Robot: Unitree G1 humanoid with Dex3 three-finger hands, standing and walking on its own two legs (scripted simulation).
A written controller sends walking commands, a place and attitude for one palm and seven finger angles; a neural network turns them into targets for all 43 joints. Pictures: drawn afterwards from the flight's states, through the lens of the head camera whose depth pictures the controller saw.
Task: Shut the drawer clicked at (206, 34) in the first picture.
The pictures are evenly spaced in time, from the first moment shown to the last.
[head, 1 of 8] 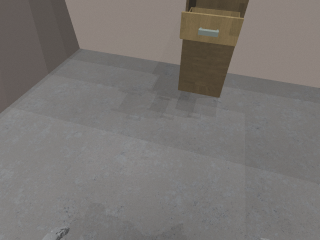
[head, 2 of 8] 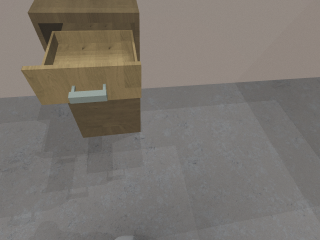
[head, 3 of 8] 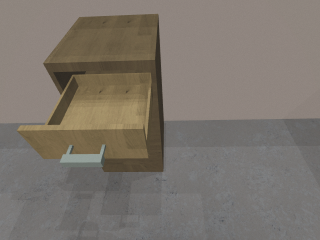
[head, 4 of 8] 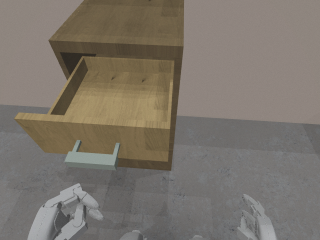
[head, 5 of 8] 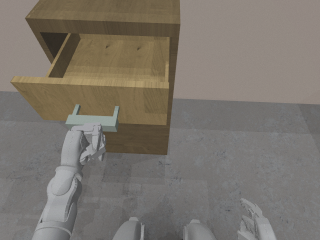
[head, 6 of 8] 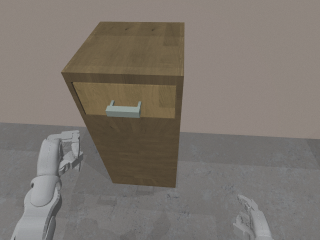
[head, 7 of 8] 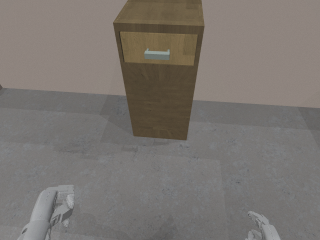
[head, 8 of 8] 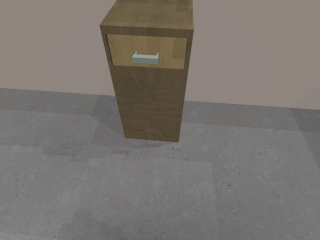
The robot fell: no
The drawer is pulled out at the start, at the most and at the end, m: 0.29 0.29 0.00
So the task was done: yes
